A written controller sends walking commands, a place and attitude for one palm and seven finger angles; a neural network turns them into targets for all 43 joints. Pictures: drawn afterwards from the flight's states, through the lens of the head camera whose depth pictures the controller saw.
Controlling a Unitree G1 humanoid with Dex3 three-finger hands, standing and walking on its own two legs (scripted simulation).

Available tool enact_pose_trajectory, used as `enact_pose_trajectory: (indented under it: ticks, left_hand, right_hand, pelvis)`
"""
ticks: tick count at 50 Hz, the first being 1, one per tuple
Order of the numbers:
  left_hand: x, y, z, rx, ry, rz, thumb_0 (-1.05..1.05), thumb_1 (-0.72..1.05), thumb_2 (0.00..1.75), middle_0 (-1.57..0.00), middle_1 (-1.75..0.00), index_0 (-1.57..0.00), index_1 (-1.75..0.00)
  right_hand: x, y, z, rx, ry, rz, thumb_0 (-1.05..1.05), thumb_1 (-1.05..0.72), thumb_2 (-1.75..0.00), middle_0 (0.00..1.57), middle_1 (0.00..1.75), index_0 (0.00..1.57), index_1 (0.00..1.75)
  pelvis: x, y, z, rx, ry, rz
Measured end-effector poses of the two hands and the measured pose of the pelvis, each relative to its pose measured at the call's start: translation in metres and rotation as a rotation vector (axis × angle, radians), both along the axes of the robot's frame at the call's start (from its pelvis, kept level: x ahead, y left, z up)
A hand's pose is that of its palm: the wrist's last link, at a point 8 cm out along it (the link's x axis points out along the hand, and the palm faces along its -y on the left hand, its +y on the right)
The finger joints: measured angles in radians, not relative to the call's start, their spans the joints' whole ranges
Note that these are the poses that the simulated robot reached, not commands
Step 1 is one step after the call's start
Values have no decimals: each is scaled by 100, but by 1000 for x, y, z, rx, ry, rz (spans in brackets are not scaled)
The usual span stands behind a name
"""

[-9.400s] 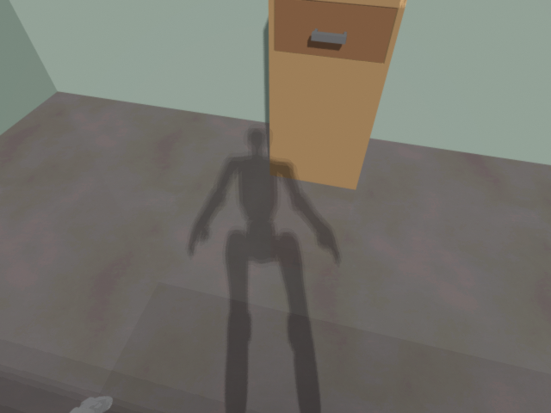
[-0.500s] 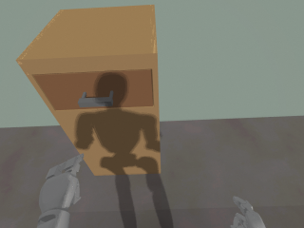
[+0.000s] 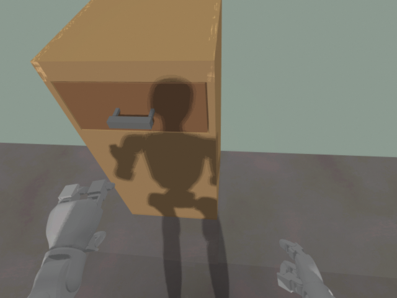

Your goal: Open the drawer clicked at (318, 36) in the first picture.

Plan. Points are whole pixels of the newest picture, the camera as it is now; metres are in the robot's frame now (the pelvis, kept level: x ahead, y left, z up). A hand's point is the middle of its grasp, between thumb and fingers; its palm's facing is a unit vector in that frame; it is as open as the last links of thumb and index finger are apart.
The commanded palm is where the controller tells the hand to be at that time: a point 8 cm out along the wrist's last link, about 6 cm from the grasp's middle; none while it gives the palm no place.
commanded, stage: raise the hand with hooked fingers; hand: left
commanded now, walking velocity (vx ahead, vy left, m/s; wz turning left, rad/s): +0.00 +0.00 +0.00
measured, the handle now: (132, 117) +0.55 +0.26 +0.02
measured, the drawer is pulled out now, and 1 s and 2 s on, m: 0.00 0.00 0.00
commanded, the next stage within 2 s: move the hooked fingers above the handle in 1.14 s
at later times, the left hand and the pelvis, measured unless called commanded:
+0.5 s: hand (81, 182) +0.29 +0.26 +0.09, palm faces +0.09 -0.08 -0.99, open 13.4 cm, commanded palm +0.26 +0.27 +0.15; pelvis +0.01 +0.02 +0.02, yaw +0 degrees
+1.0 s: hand (65, 166) +0.30 +0.28 +0.13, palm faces +0.02 -0.09 -1.00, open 13.9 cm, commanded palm +0.27 +0.29 +0.19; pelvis +0.00 +0.04 +0.03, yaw +1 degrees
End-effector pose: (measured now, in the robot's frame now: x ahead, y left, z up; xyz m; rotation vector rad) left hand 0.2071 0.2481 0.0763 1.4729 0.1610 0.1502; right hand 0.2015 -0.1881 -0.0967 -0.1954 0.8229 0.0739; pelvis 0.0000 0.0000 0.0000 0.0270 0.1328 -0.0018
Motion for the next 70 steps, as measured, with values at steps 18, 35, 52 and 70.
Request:
enact_pose_trajectory:
  ticks: [18, 35, 52, 70]
  left_hand:
    - [39, 14, 42, 10, -82, -56, 0, -21, 43, -30, -101, -30, -101]
    - [74, 33, 99, 22, -70, -85, 0, -48, 31, -32, -119, -32, -119]
    - [67, 39, 103, 4, -46, -178, 0, -49, 30, -32, -120, -32, -120]
    - [72, 34, 94, 27, -17, -143, 0, -50, 30, -32, -120, -32, -120]
  right_hand:
    - [-5, -39, 7, -92, 50, -111, 1, -91, -90, 19, 30, 20, 30]
    - [17, 26, 30, 1, -2, -17, 1, -91, -90, 20, 30, 21, 30]
    - [-35, 9, 17, -42, 118, -63, 1, -91, -90, 20, 30, 20, 30]
    - [-29, 13, 22, -29, 58, -53, 1, -91, -90, 20, 30, 20, 30]
  pelvis:
    - [12, 15, 14, -6, -24, 4]
    - [8, 33, 26, -23, -100, 22]
    - [-4, 44, 30, -27, -100, 15]
    - [-17, 35, 29, -21, -112, 27]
